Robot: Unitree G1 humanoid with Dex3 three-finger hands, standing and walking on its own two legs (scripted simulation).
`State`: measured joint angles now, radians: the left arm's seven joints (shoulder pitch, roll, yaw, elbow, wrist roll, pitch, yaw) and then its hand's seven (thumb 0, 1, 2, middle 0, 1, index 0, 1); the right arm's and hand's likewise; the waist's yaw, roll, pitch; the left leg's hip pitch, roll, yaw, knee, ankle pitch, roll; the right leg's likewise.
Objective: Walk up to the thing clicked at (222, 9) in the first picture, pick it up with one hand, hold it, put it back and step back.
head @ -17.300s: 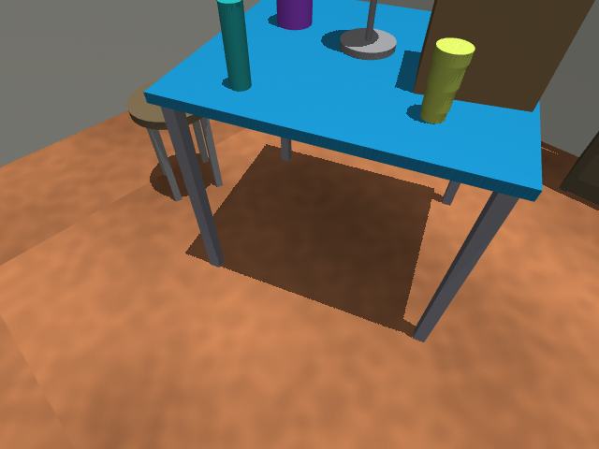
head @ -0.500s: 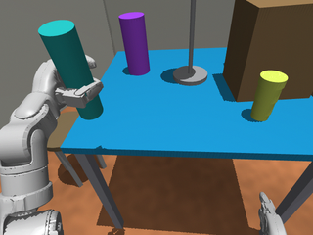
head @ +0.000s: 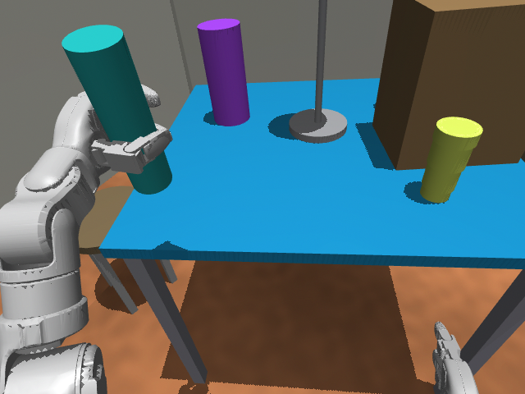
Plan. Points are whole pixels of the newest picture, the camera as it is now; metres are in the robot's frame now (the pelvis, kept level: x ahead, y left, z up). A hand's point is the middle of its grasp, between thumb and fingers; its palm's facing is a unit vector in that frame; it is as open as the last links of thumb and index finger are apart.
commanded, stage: hold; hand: left
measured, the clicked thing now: (129, 123) +0.33 +0.17 +0.31
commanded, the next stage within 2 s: crouch in 1.02 s
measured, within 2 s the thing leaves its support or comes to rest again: neither
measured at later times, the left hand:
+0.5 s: hand (139, 136) +0.33 +0.16 +0.29, palm faces +0.01 -1.00 -0.04, open 7.6 cm
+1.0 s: hand (139, 128) +0.33 +0.16 +0.30, palm faces +0.00 -1.00 -0.04, open 7.6 cm
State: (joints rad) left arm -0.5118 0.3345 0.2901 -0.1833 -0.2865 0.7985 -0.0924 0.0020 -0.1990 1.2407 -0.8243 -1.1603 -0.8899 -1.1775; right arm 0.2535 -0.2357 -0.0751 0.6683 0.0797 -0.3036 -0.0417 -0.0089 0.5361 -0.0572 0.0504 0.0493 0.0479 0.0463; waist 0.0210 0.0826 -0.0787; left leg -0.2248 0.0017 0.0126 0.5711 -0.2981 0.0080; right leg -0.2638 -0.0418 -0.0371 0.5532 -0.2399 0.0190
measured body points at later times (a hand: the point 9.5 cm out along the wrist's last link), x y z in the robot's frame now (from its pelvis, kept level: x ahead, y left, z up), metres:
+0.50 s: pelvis +0.00 +0.00 +0.00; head -0.05 -0.03 +0.45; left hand +0.32 +0.21 +0.29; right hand +0.18 -0.25 -0.07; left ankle +0.01 +0.11 -0.73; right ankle +0.04 -0.13 -0.73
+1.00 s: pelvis +0.00 +0.00 +0.00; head -0.05 -0.04 +0.45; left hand +0.32 +0.21 +0.30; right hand +0.17 -0.25 -0.07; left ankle +0.01 +0.11 -0.73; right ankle +0.04 -0.13 -0.73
